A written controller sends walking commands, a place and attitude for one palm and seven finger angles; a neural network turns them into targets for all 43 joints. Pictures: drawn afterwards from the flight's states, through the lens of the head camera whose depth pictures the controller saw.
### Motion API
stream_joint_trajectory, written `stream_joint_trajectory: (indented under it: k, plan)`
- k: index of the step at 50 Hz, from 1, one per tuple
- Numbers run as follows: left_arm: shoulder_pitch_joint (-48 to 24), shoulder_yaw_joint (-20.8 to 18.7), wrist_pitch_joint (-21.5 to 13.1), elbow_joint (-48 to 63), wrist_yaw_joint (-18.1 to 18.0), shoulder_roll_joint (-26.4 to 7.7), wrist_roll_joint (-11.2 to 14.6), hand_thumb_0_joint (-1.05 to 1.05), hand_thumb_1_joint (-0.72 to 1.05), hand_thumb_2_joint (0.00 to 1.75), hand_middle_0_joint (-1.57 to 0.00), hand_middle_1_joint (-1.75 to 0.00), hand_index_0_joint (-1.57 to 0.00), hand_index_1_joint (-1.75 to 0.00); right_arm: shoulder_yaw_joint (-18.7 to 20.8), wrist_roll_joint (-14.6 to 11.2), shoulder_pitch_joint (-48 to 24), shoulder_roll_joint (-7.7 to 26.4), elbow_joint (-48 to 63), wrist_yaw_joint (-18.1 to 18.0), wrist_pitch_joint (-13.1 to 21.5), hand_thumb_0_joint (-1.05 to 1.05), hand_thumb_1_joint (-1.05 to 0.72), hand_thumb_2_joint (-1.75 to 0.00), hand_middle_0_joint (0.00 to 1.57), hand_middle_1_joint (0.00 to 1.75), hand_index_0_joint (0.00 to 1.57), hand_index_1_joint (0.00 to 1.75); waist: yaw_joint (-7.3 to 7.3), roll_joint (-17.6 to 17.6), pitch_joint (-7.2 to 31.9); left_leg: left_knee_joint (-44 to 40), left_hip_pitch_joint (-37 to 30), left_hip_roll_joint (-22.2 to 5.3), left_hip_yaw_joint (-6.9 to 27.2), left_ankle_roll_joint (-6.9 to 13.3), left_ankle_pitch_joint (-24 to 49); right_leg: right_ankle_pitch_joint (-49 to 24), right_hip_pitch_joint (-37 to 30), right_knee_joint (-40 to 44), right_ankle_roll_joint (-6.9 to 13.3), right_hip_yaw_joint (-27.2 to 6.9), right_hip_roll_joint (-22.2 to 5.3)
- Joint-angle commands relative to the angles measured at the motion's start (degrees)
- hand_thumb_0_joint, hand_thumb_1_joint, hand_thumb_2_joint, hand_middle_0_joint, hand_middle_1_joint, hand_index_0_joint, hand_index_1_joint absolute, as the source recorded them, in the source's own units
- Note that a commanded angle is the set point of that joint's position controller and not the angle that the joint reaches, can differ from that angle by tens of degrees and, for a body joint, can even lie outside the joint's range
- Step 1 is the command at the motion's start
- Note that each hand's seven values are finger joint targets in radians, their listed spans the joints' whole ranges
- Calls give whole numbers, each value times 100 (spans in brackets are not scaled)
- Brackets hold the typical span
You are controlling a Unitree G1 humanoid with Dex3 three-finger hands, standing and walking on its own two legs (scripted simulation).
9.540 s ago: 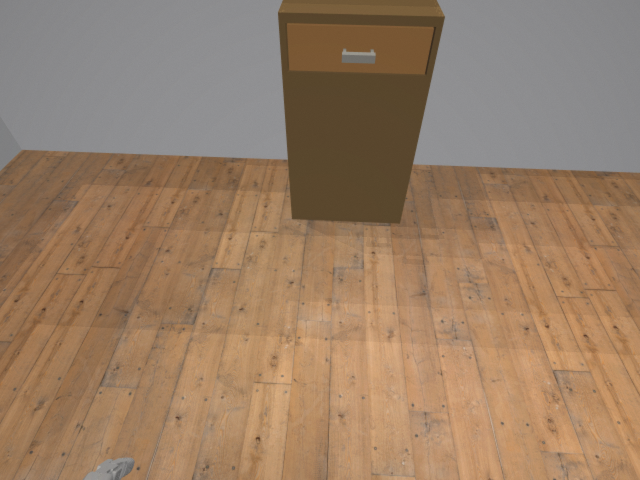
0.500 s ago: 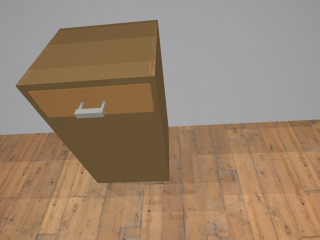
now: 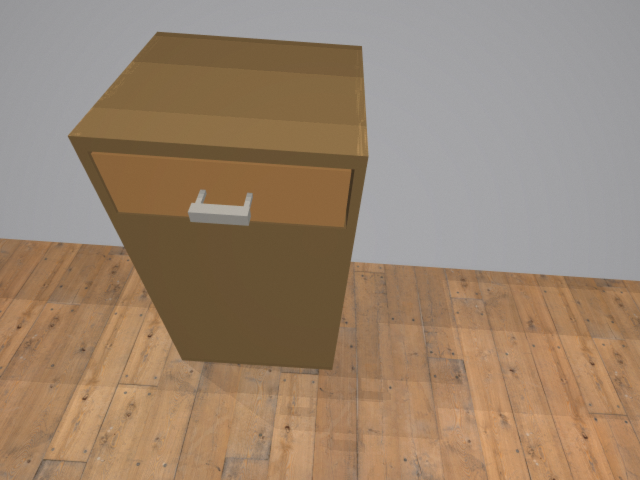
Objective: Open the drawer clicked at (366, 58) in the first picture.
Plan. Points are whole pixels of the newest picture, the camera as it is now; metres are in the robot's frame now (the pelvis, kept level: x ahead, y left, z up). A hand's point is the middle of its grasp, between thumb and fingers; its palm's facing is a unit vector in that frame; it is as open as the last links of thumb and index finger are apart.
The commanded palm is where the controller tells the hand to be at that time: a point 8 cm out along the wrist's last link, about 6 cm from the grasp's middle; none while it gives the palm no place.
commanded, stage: come to a stop and stand still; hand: left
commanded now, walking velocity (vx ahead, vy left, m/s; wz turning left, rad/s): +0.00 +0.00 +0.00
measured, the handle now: (222, 205) +0.54 +0.24 -0.01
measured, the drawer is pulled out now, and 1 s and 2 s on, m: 0.00 0.00 0.00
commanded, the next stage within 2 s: look again from close up in 0.40 s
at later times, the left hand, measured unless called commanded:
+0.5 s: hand out of the picture +0.03 +0.19 -0.18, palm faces +0.02 -0.98 -0.20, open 7.4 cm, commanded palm none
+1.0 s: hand out of the picture +0.01 +0.16 -0.17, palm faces +0.01 -0.98 -0.21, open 7.4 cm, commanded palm none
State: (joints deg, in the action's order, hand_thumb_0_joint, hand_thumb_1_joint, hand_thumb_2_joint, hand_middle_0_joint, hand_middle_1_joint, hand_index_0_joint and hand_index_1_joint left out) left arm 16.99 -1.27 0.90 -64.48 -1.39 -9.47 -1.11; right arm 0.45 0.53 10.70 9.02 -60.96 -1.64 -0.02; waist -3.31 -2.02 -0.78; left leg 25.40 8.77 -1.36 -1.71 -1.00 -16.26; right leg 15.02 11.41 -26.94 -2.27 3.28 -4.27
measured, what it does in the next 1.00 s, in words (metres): stands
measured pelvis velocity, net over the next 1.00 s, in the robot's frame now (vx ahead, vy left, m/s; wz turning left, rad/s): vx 0.00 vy -0.01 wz -0.02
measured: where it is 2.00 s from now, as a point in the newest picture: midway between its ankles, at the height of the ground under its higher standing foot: outside the picture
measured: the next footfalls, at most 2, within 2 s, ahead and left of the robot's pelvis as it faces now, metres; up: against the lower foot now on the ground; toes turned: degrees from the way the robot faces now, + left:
none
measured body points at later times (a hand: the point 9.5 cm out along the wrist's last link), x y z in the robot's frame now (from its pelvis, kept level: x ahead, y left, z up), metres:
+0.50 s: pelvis +0.01 +0.02 +0.00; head +0.03 +0.02 +0.45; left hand +0.03 +0.24 -0.16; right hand -0.02 -0.19 -0.16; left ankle -0.03 +0.13 -0.74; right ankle -0.01 -0.14 -0.74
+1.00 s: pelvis +0.00 -0.01 +0.00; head +0.01 -0.03 +0.44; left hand +0.01 +0.21 -0.16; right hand +0.01 -0.23 -0.17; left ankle -0.03 +0.13 -0.74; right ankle -0.01 -0.14 -0.74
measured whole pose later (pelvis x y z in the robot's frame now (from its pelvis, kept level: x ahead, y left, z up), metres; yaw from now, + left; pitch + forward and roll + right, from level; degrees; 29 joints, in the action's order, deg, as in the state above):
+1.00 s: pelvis +0.00 -0.01 +0.00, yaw -1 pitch -1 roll +1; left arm 15.5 0.3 -0.2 -63.6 -1.3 -8.1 -0.7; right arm -0.8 0.7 16.1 10.2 -61.6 -1.3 0.5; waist -0.4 1.8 -2.3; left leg 27.9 8.3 -2.3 -2.6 -1.8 -18.1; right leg 17.6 12.3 -31.3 -1.2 2.3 -3.5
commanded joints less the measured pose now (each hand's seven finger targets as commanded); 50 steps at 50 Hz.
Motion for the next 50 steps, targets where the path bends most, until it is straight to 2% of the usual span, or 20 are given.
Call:
stream_joint_trajectory:
  k: [1,2,3,9,13,19,24,25,26,27,28,29,32,34,36,39,41,50]
  plan:
    - [273,-23,-122,55,-33,-518,26,0,90,90,-20,-30,-20,-30,75,-14,495,636,24,-50,106,0,-90,-90,20,30,20,30,239,466,-32,-472,-11,-557,282,192,1738,-1238,-189,475,196,-261,-236]
    - [245,-20,-127,57,-34,-532,28,0,90,90,-20,-30,-20,-30,74,-15,503,650,4,-51,116,0,-90,-90,20,30,20,30,237,487,40,-458,-65,-558,267,182,1836,-1307,-255,477,189,-234,-250]
    - [196,-15,-116,54,-41,-520,29,0,90,90,-20,-30,-20,-30,77,-16,537,649,-14,-53,114,0,-90,-90,20,30,20,30,248,345,-32,-491,-46,-582,300,179,1853,-1243,-231,454,179,-221,-219]
    - [144,-1,-89,4,-53,-461,45,0,90,90,-20,-30,-20,-30,50,-8,651,629,-132,-80,156,0,-90,-90,20,30,20,30,216,460,-148,-611,7,-588,297,178,2122,-1261,-390,450,153,-151,-235]
    - [129,-2,-83,5,-63,-465,58,0,90,90,-20,-30,-20,-30,42,-11,800,620,-202,-93,161,0,-90,-90,20,30,20,30,225,405,-156,-610,-31,-566,301,178,2277,-1344,-479,440,164,-141,-222]
    - [118,11,-75,5,-75,-433,68,0,90,90,-20,-30,-20,-30,47,-8,984,537,-308,-95,165,0,-90,-90,20,30,20,30,226,350,-246,-683,-12,-556,272,185,2089,-1269,-471,472,159,-115,-228]
    - [131,5,-96,8,-87,-414,68,0,90,90,-20,-30,-20,-30,55,-14,1097,468,-370,-95,170,0,-90,-90,20,30,20,30,247,170,-246,-650,-32,-531,241,187,2024,-1386,-490,489,174,-137,-227]
    - [268,81,-277,-51,-318,-591,-1,0,90,90,-20,-30,-20,-30,67,-70,704,806,39,2,228,0,-90,-90,20,30,20,30,233,304,-454,383,486,-586,113,37,2936,-2664,-190,232,245,-462,-422]
    - [300,4,-308,174,-261,-750,16,0,90,90,-20,-30,-20,-30,74,23,1043,530,147,26,229,0,-90,-90,20,30,20,30,352,584,-86,160,473,-356,158,84,1685,-2062,-430,-58,363,-349,-455]
    - [193,49,-295,183,-202,-623,34,0,90,90,-20,-30,-20,-30,49,29,1003,448,115,10,254,0,-90,-90,20,30,20,30,313,779,-251,-71,529,-384,202,155,1646,-1593,-246,-89,386,-331,-358]
    - [162,85,-288,198,-168,-640,47,0,90,90,-20,-30,-20,-30,2,41,1110,468,112,32,236,0,-90,-90,20,30,20,30,316,816,-39,-84,507,-494,210,208,1687,-1004,-336,-114,399,-222,-213]
    - [214,83,-278,233,-140,-572,50,0,90,90,-20,-30,-20,-30,-5,34,1125,509,177,34,235,0,-90,-90,20,30,20,30,308,695,213,-29,381,-504,262,251,1635,-797,-371,-120,389,-198,-158]
    - [150,85,-249,263,-107,-505,61,0,90,90,-20,-30,-20,-30,5,21,1167,566,219,5,224,0,-90,-90,20,30,20,30,358,292,207,38,214,-536,259,305,1873,-988,-246,-197,372,-152,-144]
    - [98,87,-203,289,-85,-485,51,0,90,90,-20,-30,-20,-30,-6,23,1087,592,218,2,180,0,-90,-90,20,30,20,30,356,132,-207,-51,403,-523,247,313,1429,-731,-34,-134,351,-165,-122]
    - [119,88,-196,269,-75,-481,53,0,90,90,-20,-30,-20,-30,-10,21,1055,581,211,1,172,0,-90,-90,20,30,20,30,354,99,-383,-124,418,-483,223,301,1275,-838,62,-92,346,-223,-139]
    - [117,68,-165,282,-53,-534,51,0,90,90,-20,-30,-20,-30,-31,19,1006,586,157,8,144,0,-90,-90,20,30,20,30,328,268,-612,-277,559,-453,209,288,858,-566,135,-15,332,-252,-114]
    - [146,63,-171,281,-43,-547,54,0,90,90,-20,-30,-20,-30,-36,18,954,572,148,9,133,0,-90,-90,20,30,20,30,322,85,-616,-291,521,-417,181,282,665,-574,169,77,341,-322,-137]
    - [144,28,-208,275,-12,-572,53,0,90,90,-20,-30,-20,-30,-47,21,948,548,27,-1,135,0,-90,-90,20,30,20,30,331,85,-264,-259,261,-384,91,222,755,-866,49,214,373,-414,-180]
